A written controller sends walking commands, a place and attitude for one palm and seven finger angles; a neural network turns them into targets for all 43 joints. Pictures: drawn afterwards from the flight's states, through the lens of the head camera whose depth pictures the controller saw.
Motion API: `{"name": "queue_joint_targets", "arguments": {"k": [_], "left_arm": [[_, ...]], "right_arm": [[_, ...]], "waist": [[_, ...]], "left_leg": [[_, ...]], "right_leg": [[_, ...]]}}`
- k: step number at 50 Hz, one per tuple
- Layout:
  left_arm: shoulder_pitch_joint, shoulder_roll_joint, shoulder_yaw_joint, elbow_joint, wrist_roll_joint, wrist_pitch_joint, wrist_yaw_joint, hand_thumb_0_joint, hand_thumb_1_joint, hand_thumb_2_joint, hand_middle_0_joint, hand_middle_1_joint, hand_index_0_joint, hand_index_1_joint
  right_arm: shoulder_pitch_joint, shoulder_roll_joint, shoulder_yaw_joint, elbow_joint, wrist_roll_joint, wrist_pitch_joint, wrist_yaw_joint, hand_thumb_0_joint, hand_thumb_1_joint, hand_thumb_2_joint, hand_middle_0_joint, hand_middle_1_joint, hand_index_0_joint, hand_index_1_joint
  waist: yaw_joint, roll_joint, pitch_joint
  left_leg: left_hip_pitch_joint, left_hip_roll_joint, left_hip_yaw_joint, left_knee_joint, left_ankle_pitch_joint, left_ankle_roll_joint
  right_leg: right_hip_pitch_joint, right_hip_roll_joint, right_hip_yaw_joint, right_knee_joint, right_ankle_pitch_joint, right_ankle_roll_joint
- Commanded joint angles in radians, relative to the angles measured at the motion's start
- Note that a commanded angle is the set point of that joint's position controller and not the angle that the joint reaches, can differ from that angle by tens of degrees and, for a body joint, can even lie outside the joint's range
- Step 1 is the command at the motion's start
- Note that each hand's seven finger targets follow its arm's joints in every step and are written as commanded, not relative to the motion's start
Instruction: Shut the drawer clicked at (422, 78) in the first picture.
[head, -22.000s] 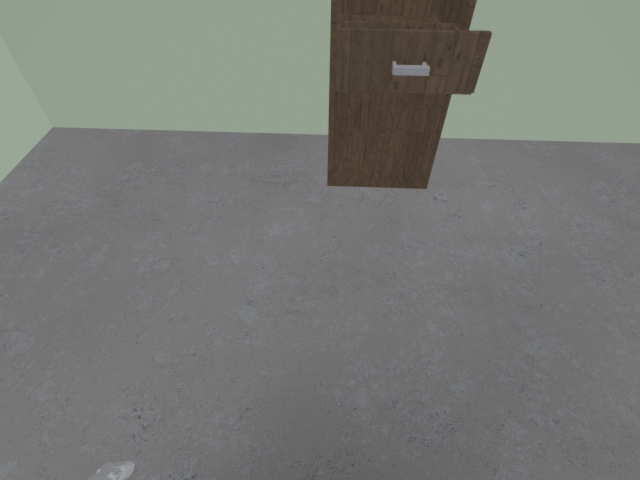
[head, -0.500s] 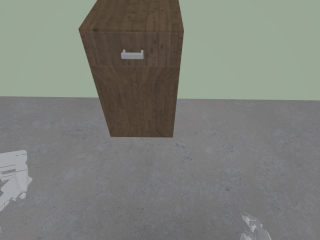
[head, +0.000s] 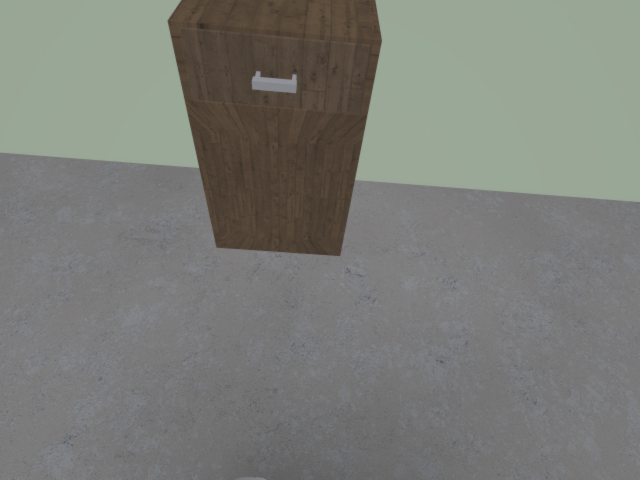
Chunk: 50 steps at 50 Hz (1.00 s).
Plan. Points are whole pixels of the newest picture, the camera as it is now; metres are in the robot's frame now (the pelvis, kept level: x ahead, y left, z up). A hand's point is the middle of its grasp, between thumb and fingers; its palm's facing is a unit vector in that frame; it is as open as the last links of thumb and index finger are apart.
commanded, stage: let the arm hang, fingers relaxed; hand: left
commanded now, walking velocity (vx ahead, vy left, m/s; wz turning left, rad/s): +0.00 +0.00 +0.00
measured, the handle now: (275, 80) +0.97 +0.17 -0.03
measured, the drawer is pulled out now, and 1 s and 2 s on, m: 0.00 0.00 0.00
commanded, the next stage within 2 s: look to check the result in 0.72 s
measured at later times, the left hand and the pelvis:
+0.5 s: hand out of the picture +0.04 +0.21 -0.16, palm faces -0.01 -0.96 -0.27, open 7.2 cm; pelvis +0.01 +0.00 +0.01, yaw -1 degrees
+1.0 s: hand out of the picture +0.09 +0.19 -0.16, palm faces -0.02 -0.96 -0.28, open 7.3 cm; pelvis +0.04 -0.02 +0.01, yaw -1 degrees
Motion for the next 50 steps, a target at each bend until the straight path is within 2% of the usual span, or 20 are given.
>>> {"name": "queue_joint_targets", "arguments": {"k": [1,3,5,7,11,14,20,21,25,28,35,39,40,50], "left_arm": [[-0.004,0.152,0.035,0.013,-0.004,-0.040,-0.009,0.000,0.900,0.900,-0.600,-0.733,-0.600,-0.733],[0.002,0.150,0.032,0.057,-0.006,-0.040,-0.010,0.000,0.900,0.900,-0.520,-0.647,-0.520,-0.647],[0.008,0.150,0.029,0.093,-0.005,-0.043,-0.009,0.000,0.900,0.900,-0.440,-0.560,-0.440,-0.560],[0.011,0.144,0.028,0.122,-0.007,-0.045,-0.008,0.000,0.900,0.900,-0.360,-0.473,-0.360,-0.473],[0.012,0.145,0.026,0.164,-0.009,-0.047,-0.004,0.000,0.900,0.900,-0.200,-0.300,-0.200,-0.300],[0.013,0.143,0.026,0.184,-0.009,-0.047,-0.001,0.000,0.900,0.900,-0.200,-0.300,-0.200,-0.300],[-0.003,0.145,0.027,0.198,-0.009,-0.050,0.003,0.000,0.900,0.900,-0.200,-0.300,-0.200,-0.300],[-0.012,0.144,0.028,0.201,-0.009,-0.052,0.003,0.000,0.900,0.900,-0.200,-0.300,-0.200,-0.300],[-0.038,0.144,0.029,0.195,-0.010,-0.056,0.004,0.000,0.900,0.900,-0.200,-0.300,-0.200,-0.300],[-0.060,0.138,0.028,0.196,-0.011,-0.056,0.004,0.000,0.900,0.900,-0.200,-0.300,-0.200,-0.300],[-0.093,0.149,0.035,0.187,-0.012,-0.066,0.007,0.000,0.900,0.900,-0.200,-0.300,-0.200,-0.300],[-0.109,0.150,0.037,0.185,-0.013,-0.066,0.007,0.000,0.900,0.900,-0.200,-0.300,-0.200,-0.300],[-0.107,0.154,0.037,0.184,-0.012,-0.067,0.008,0.000,0.900,0.900,-0.200,-0.300,-0.200,-0.300],[-0.120,0.172,0.040,0.183,-0.014,-0.069,0.009,0.000,0.900,0.900,-0.200,-0.300,-0.200,-0.300]], "right_arm": [[-0.014,-0.136,-0.044,-0.031,-0.003,-0.022,-0.020,0.000,-0.900,-0.900,0.200,0.300,0.200,0.300],[0.009,-0.139,-0.047,-0.002,-0.002,-0.021,-0.023,0.000,-0.900,-0.900,0.200,0.300,0.200,0.300],[0.029,-0.144,-0.052,0.021,0.001,-0.022,-0.025,0.000,-0.900,-0.900,0.200,0.300,0.200,0.300],[0.049,-0.140,-0.053,0.047,0.001,-0.024,-0.027,0.000,-0.900,-0.900,0.200,0.300,0.200,0.300],[0.065,-0.133,-0.051,0.087,0.003,-0.030,-0.028,0.000,-0.900,-0.900,0.200,0.300,0.200,0.300],[0.058,-0.131,-0.050,0.107,0.003,-0.031,-0.029,0.000,-0.900,-0.900,0.200,0.300,0.200,0.300],[0.046,-0.125,-0.047,0.130,0.004,-0.038,-0.029,0.000,-0.900,-0.900,0.200,0.300,0.200,0.300],[0.043,-0.116,-0.045,0.135,0.002,-0.040,-0.028,0.000,-0.900,-0.900,0.200,0.300,0.200,0.300],[0.027,-0.121,-0.043,0.143,0.004,-0.045,-0.030,0.000,-0.900,-0.900,0.200,0.300,0.200,0.300],[0.012,-0.116,-0.039,0.147,0.002,-0.047,-0.031,0.000,-0.900,-0.900,0.200,0.300,0.200,0.300],[-0.009,-0.128,-0.040,0.146,0.004,-0.053,-0.034,0.000,-0.900,-0.900,0.200,0.300,0.200,0.300],[-0.019,-0.131,-0.039,0.151,0.004,-0.052,-0.035,0.000,-0.900,-0.900,0.200,0.300,0.200,0.300],[-0.023,-0.138,-0.040,0.147,0.004,-0.052,-0.036,0.000,-0.900,-0.900,0.200,0.300,0.200,0.300],[-0.042,-0.159,-0.041,0.147,0.005,-0.049,-0.038,0.000,-0.900,-0.900,0.200,0.300,0.200,0.300]], "waist": [[-0.006,0.188,-0.056],[-0.004,0.155,-0.036],[-0.006,0.085,-0.016],[-0.009,0.046,-0.021],[-0.009,0.046,-0.012],[-0.003,0.016,0.014],[0.003,0.034,0.015],[0.001,0.022,0.005],[-0.001,0.064,-0.011],[0.000,0.074,-0.009],[-0.005,0.038,-0.065],[-0.006,0.054,-0.061],[-0.006,0.039,-0.068],[-0.008,0.036,-0.079]], "left_leg": [[0.043,0.090,-0.127,-0.185,-0.231,0.025],[0.038,0.094,-0.135,-0.201,-0.258,0.028],[0.050,0.098,-0.134,-0.197,-0.231,0.031],[0.073,0.098,-0.126,-0.193,-0.202,0.033],[0.095,0.106,-0.123,-0.204,-0.155,0.035],[0.083,0.106,-0.122,-0.216,-0.155,0.035],[0.081,0.106,-0.111,-0.222,-0.094,0.033],[0.091,0.104,-0.104,-0.217,-0.072,0.032],[0.120,0.109,-0.099,-0.209,0.021,0.028],[0.118,0.112,-0.096,-0.216,0.040,0.025],[0.175,0.113,-0.070,-0.180,0.178,0.016],[0.180,0.115,-0.063,-0.184,0.189,0.012],[0.189,0.117,-0.063,-0.176,0.207,0.012],[0.218,0.122,-0.053,-0.177,0.223,0.009]], "right_leg": [[-0.026,-0.078,0.125,-0.169,-0.157,-0.057],[-0.034,-0.075,0.119,-0.176,-0.171,-0.057],[-0.047,-0.075,0.120,-0.187,-0.167,-0.059],[-0.054,-0.084,0.123,-0.199,-0.173,-0.062],[-0.055,-0.087,0.116,-0.192,-0.143,-0.061],[-0.050,-0.086,0.114,-0.195,-0.137,-0.057],[-0.021,-0.090,0.114,-0.190,-0.086,-0.052],[-0.014,-0.096,0.113,-0.194,-0.078,-0.053],[0.001,-0.094,0.115,-0.186,-0.007,-0.048],[0.019,-0.096,0.114,-0.187,0.020,-0.045],[0.064,-0.109,0.115,-0.194,0.163,-0.043],[0.079,-0.112,0.114,-0.201,0.189,-0.040],[0.081,-0.109,0.118,-0.200,0.215,-0.041],[0.101,-0.110,0.120,-0.215,0.256,-0.039]]}}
